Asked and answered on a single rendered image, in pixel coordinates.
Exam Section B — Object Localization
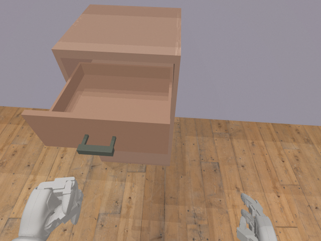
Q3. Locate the right robot hand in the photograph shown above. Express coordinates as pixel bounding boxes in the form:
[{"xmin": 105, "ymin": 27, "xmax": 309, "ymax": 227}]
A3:
[{"xmin": 237, "ymin": 193, "xmax": 278, "ymax": 241}]

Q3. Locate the handle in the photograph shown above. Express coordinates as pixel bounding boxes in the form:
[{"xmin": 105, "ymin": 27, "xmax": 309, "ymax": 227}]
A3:
[{"xmin": 77, "ymin": 135, "xmax": 116, "ymax": 157}]

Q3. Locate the left robot hand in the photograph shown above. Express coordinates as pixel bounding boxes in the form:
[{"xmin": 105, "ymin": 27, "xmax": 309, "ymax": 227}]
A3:
[{"xmin": 18, "ymin": 177, "xmax": 84, "ymax": 241}]

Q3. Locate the cabinet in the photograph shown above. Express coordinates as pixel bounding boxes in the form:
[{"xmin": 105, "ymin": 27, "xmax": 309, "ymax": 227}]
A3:
[{"xmin": 51, "ymin": 5, "xmax": 181, "ymax": 166}]

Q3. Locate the drawer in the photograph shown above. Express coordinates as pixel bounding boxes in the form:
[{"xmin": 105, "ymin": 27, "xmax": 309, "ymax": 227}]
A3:
[{"xmin": 21, "ymin": 62, "xmax": 173, "ymax": 154}]

